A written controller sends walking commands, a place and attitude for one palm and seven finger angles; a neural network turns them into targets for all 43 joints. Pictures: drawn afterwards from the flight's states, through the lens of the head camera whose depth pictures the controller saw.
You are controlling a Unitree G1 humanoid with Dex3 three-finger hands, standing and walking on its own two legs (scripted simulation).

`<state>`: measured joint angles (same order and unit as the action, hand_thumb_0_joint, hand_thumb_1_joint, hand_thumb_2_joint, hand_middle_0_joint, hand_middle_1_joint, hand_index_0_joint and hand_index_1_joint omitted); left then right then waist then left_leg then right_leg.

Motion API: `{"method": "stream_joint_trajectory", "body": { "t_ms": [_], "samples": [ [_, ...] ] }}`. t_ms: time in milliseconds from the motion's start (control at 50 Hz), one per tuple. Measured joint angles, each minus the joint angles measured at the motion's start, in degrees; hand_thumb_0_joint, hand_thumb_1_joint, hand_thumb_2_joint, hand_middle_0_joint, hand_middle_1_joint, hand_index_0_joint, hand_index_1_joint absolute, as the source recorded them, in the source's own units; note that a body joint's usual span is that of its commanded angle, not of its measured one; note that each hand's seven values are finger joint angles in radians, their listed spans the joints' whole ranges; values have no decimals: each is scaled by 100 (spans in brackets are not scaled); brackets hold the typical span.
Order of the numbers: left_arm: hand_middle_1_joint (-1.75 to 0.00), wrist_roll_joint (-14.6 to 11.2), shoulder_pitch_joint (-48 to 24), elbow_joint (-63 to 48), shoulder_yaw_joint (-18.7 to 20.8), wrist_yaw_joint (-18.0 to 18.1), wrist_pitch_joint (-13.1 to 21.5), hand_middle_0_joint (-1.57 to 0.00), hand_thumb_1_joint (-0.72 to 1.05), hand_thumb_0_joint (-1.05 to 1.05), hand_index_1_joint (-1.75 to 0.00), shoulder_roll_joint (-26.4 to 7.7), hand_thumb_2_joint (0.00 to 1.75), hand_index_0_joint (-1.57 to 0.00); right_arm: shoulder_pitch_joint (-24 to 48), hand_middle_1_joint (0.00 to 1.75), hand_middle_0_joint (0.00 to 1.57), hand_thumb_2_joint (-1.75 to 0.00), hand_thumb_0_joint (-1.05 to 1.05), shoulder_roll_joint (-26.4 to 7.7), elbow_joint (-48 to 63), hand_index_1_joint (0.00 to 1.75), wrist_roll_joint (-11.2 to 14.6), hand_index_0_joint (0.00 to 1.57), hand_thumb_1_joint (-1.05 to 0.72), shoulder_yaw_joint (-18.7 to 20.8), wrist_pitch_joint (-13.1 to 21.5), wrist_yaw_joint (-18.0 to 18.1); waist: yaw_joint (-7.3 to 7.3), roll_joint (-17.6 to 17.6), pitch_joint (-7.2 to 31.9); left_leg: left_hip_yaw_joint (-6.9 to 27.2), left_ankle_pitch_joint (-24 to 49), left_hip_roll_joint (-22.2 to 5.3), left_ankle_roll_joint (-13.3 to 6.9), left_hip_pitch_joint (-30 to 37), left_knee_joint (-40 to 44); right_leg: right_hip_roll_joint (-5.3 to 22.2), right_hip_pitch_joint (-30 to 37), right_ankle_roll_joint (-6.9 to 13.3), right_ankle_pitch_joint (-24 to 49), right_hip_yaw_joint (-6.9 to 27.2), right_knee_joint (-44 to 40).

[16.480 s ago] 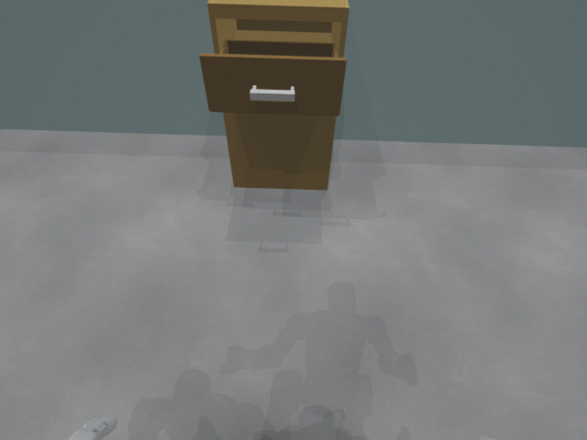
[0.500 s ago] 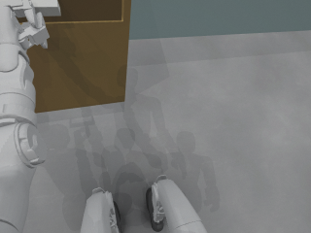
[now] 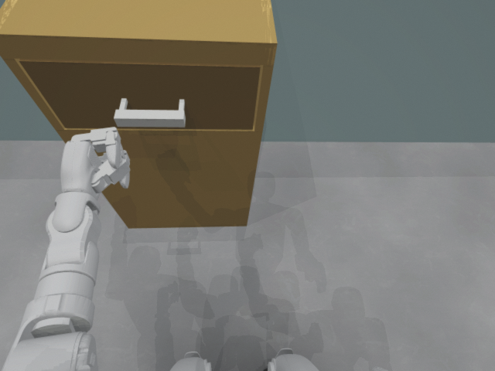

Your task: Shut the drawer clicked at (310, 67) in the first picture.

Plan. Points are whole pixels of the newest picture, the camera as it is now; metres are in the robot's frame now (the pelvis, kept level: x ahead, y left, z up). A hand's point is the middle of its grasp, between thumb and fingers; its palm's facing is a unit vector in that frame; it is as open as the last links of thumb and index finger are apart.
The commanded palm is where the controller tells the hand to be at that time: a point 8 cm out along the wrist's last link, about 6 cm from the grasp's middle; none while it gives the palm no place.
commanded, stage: draw the hand back to the body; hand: left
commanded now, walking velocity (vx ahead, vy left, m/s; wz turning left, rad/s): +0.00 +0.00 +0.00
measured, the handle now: (152, 110) +0.60 +0.18 -0.01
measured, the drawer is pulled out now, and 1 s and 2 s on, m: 0.00 0.00 0.00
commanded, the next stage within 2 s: step back with the hand held close in 1.04 s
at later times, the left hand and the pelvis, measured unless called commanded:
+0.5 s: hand (38, 239) +0.27 +0.22 +0.15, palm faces +0.27 -0.93 -0.27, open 3.3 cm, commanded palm +0.22 +0.26 +0.16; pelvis -0.01 +0.00 +0.05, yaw +2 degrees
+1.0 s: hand out of the picture +0.15 +0.23 +0.22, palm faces +0.45 -0.80 -0.39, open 3.3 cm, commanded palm +0.10 +0.27 +0.23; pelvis -0.02 -0.01 +0.06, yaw +2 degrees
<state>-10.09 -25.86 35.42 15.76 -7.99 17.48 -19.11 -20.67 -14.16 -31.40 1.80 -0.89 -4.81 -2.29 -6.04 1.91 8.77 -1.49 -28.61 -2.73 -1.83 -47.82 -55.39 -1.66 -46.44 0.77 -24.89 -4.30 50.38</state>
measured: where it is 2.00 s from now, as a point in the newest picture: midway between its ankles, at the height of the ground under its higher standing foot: outside the picture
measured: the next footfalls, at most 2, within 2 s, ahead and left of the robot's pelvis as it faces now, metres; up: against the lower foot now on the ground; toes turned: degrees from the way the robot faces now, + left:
none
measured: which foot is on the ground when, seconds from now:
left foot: down 0.00-1.00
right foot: down 0.00-1.00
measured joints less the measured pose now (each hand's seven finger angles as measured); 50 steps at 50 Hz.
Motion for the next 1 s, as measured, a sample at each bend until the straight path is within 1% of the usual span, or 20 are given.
{"method": "stream_joint_trajectory", "body": {
  "t_ms": [80, 120, 180, 200, 240, 320, 400, 500, 640, 760, 880, 940, 1000],
  "samples": [
    [-160, -71, 564, -515, -345, -14, 80, -140, 89, 2, -160, 152, 89, -140, 202, 30, 20, -90, 1, -74, 33, 30, 44, 20, -90, 75, 127, 33, 132, 19, 22, 43, 43, 49, 4, 500, 224, 31, 530, -10, 27, -32, -234],
    [-160, -93, 770, -646, -462, -88, -13, -140, 89, 2, -160, 198, 89, -140, 336, 30, 20, -90, 1, -111, 60, 30, 66, 20, -90, 84, 140, 54, 187, 30, 9, 33, 67, 75, -5, 698, 303, 53, 722, -19, 32, -22, -295],
    [-160, -150, 1129, -901, -528, -188, -254, -140, 89, 2, -160, 246, 89, -140, 509, 30, 20, -90, 1, -133, 161, 30, 105, 20, -90, 68, 154, 113, 243, 52, -58, -1, 124, 107, -16, 991, 438, 81, 986, -28, 68, 11, -379],
    [-160, -28, 1278, -1065, -583, -77, -372, -140, 89, 2, -160, 237, 89, -140, 565, 30, 20, -90, 1, -113, 188, 30, 114, 20, -90, 69, 131, 153, 276, 40, -105, -32, 154, 119, -19, 1132, 518, 91, 1103, -30, 89, 41, -425],
    [-160, 215, 1637, -1501, -732, 282, -670, -140, 89, 2, -160, 207, 89, -140, 665, 30, 20, -90, 1, -43, 235, 30, 123, 20, -90, 63, 49, 277, 344, 17, -207, -97, 243, 146, -23, 1483, 768, 110, 1402, -39, 158, 106, -598],
    [-160, 462, 2281, -2344, -928, 870, -1126, -140, 89, 2, -160, 185, 89, -140, 765, 30, 20, -90, 1, 56, 289, 30, 125, 20, -90, -27, 40, 486, 475, 34, -341, -134, 482, 208, -23, 2142, 1301, 150, 2024, -41, 347, 143, -1048],
    [-160, 533, 2652, -2916, -941, 1189, -1366, -140, 89, 2, -160, 128, 89, -140, 881, 30, 20, -90, 1, 115, 221, 30, 113, 20, -90, -150, 108, 606, 623, 47, -481, -126, 689, 254, -20, 2730, 1761, 177, 2599, -40, 516, 136, -1458],
    [-160, 547, 3152, -3565, -876, 1322, -1520, -140, 89, 2, -160, 136, 89, -140, 999, 30, 20, -90, 1, 134, 124, 30, 74, 20, -90, -248, 255, 629, 744, 97, -649, -105, 910, 284, -7, 3346, 2250, 185, 3216, -32, 715, 116, -1927],
    [-160, 529, 4207, -4667, -741, 1299, -1555, -140, 89, 2, -160, 140, 89, -140, 1022, 30, 20, -90, 1, 146, -13, 30, -36, 20, -90, -261, 491, 593, 839, 128, -779, -97, 1134, 289, 18, 3945, 2756, 168, 3805, -15, 917, 110, -2404],
    [-160, 537, 4886, -5510, -364, 1342, -1497, -141, 89, 2, -160, 22, 89, -140, 979, 30, 20, -90, 1, 121, -148, 30, -103, 20, -90, -196, 697, 578, 925, 155, -882, -56, 1233, 263, 54, 4182, 2935, 134, 4070, 19, 1021, 70, -2620],
    [-160, 516, 5603, -6306, 15, 1354, -1315, -141, 89, 2, -160, -96, 89, -140, 901, 30, 20, -90, 1, 98, -252, 30, -129, 20, -90, -114, 892, 565, 988, 255, -862, -50, 1266, 231, 74, 4267, 2984, 98, 4173, 38, 1077, 65, -2714],
    [-160, 527, 5790, -6421, 126, 1355, -1202, -141, 89, 2, -160, -105, 89, -140, 890, 30, 20, -90, 1, 106, -308, 30, -130, 20, -90, -78, 946, 584, 1012, 284, -877, -35, 1272, 212, 84, 4278, 2970, 79, 4205, 50, 1094, 50, -2734],
    [-160, 553, 5708, -6249, 89, 1377, -1176, -141, 89, 2, -160, 7, 89, -141, 907, 30, 20, -90, 1, 97, -352, 30, -125, 20, -90, -62, 972, 619, 1023, 298, -962, -4, 1296, 205, 92, 4260, 2952, 72, 4208, 60, 1121, 19, -2741]
  ]
}}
